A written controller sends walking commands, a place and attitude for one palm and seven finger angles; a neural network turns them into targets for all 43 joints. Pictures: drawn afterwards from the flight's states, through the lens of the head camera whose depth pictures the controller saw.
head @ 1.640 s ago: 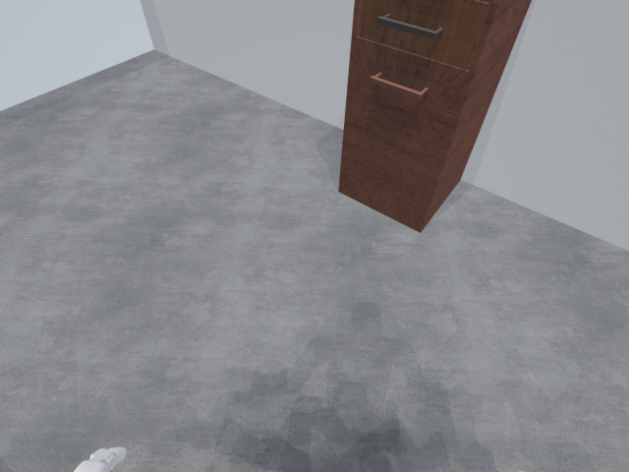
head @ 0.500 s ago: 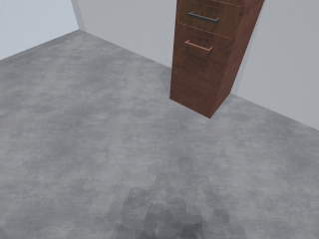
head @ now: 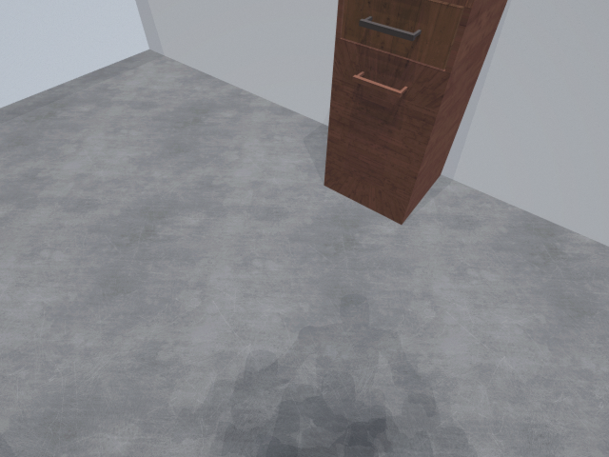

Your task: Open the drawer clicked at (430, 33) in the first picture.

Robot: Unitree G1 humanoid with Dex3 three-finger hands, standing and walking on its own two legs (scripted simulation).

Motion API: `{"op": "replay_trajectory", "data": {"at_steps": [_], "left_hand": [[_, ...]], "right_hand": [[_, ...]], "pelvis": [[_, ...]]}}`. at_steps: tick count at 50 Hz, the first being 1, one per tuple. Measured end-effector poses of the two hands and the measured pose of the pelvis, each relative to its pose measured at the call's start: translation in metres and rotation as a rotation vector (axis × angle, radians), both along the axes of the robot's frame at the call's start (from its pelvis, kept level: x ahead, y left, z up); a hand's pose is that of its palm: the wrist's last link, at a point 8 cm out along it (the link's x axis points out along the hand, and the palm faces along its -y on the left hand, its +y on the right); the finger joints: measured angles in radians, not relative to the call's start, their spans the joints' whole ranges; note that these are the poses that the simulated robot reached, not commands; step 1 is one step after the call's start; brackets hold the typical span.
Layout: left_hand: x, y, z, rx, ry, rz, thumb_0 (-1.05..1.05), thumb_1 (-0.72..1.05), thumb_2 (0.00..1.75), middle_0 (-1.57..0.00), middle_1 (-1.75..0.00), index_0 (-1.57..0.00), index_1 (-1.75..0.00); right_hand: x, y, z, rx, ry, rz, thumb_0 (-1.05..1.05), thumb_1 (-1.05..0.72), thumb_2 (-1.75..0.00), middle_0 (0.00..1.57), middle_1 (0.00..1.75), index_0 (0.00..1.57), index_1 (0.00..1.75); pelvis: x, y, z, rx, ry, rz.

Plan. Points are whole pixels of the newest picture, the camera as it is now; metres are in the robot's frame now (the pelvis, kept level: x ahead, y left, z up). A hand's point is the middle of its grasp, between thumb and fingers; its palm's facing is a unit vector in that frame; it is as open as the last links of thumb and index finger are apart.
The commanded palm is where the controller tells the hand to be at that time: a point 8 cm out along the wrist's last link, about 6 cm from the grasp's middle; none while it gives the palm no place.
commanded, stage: walk to a spot facing it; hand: left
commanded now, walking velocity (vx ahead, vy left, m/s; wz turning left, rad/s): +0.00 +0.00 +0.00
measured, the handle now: (389, 27) +1.31 -0.19 +0.03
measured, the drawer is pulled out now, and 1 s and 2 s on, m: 0.00 0.00 0.00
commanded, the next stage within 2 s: turn to face it in 1.32 s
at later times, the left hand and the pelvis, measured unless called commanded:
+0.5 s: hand out of the picture +0.02 +0.22 -0.20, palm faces +0.09 -0.98 -0.17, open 7.4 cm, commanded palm none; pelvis +0.08 +0.04 -0.01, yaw +5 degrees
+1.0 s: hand (206, 340) +0.34 +0.21 -0.18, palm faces +0.23 -0.95 -0.20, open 7.3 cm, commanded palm none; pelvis +0.29 +0.02 -0.02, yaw +12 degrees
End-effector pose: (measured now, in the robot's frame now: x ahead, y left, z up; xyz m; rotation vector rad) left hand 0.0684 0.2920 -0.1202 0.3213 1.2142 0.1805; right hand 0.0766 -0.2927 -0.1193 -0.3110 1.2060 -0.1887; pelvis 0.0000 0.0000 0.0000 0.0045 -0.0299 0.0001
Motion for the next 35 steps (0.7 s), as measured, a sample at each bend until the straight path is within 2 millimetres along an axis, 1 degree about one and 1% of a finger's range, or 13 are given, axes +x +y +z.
{"op": "replay_trajectory", "data": {"at_steps": [7, 11, 15, 18, 21, 23, 24, 26, 29, 32, 35], "left_hand": [[0.007, 0.000, 0.001, 0.001, -0.015, 0.000, 0.01, 0.90, 0.89, -0.20, -0.30, -0.20, -0.30], [0.004, -0.007, -0.005, -0.015, -0.010, 0.018, 0.00, 0.90, 0.89, -0.20, -0.29, -0.20, -0.30], [-0.011, -0.017, -0.019, -0.073, 0.013, 0.067, 0.00, 0.90, 0.89, -0.20, -0.29, -0.20, -0.30], [-0.030, -0.021, -0.031, -0.119, 0.051, 0.125, 0.00, 0.90, 0.89, -0.20, -0.29, -0.20, -0.30], [-0.050, -0.020, -0.046, -0.158, 0.132, 0.178, 0.00, 0.90, 0.89, -0.20, -0.29, -0.20, -0.30], [-0.056, -0.019, -0.049, -0.171, 0.202, 0.187, 0.00, 0.90, 0.89, -0.20, -0.29, -0.20, -0.30], [-0.055, -0.019, -0.048, -0.176, 0.225, 0.187, 0.00, 0.91, 0.89, -0.20, -0.29, -0.20, -0.30], [-0.045, -0.018, -0.044, -0.186, 0.240, 0.189, 0.01, 0.91, 0.89, -0.20, -0.29, -0.20, -0.30], [-0.013, -0.018, -0.037, -0.195, 0.201, 0.196, 0.01, 0.91, 0.89, -0.20, -0.29, -0.19, -0.30], [0.030, -0.019, -0.033, -0.197, 0.138, 0.199, 0.01, 0.91, 0.89, -0.20, -0.29, -0.19, -0.30], [0.080, -0.019, -0.031, -0.188, 0.075, 0.191, 0.01, 0.92, 0.89, -0.20, -0.29, -0.19, -0.30]], "right_hand": [[0.007, 0.001, 0.001, 0.000, -0.013, 0.003, 0.01, -0.90, -0.90, 0.21, 0.30, 0.21, 0.30], [0.005, 0.009, -0.005, 0.015, 0.006, 0.006, 0.01, -0.91, -0.90, 0.20, 0.30, 0.21, 0.30], [-0.004, 0.028, -0.015, 0.042, 0.071, 0.015, 0.01, -0.91, -0.90, 0.20, 0.30, 0.20, 0.30], [-0.007, 0.048, -0.018, 0.060, 0.123, 0.023, 0.01, -0.91, -0.90, 0.20, 0.30, 0.20, 0.30], [-0.005, 0.070, -0.024, 0.073, 0.140, 0.019, 0.01, -0.91, -0.90, 0.20, 0.30, 0.20, 0.30], [-0.008, 0.084, -0.026, 0.085, 0.145, -0.008, 0.01, -0.91, -0.90, 0.20, 0.30, 0.20, 0.30], [-0.011, 0.090, -0.025, 0.092, 0.155, -0.024, 0.01, -0.91, -0.90, 0.20, 0.30, 0.20, 0.30], [-0.019, 0.104, -0.022, 0.108, 0.193, -0.048, 0.01, -0.91, -0.90, 0.20, 0.30, 0.20, 0.30], [-0.030, 0.120, -0.016, 0.134, 0.275, -0.070, 0.01, -0.91, -0.90, 0.20, 0.30, 0.20, 0.30], [-0.034, 0.131, -0.013, 0.157, 0.352, -0.090, 0.01, -0.91, -0.90, 0.20, 0.30, 0.21, 0.30], [-0.028, 0.136, -0.013, 0.175, 0.405, -0.112, 0.01, -0.90, -0.90, 0.21, 0.30, 0.21, 0.30]], "pelvis": [[0.003, 0.000, 0.000, 0.000, -0.001, 0.001], [0.010, 0.001, -0.002, -0.004, 0.002, 0.010], [0.023, 0.006, -0.007, -0.019, 0.013, 0.043], [0.037, 0.016, -0.010, -0.026, 0.013, 0.078], [0.053, 0.030, -0.017, -0.020, 0.009, 0.093], [0.064, 0.037, -0.018, -0.011, 0.010, 0.084], [0.070, 0.040, -0.016, -0.010, 0.011, 0.084], [0.082, 0.042, -0.011, -0.009, 0.014, 0.095], [0.101, 0.045, -0.005, -0.011, 0.018, 0.114], [0.122, 0.045, -0.003, -0.010, 0.020, 0.129], [0.146, 0.043, -0.004, -0.005, 0.019, 0.135]]}}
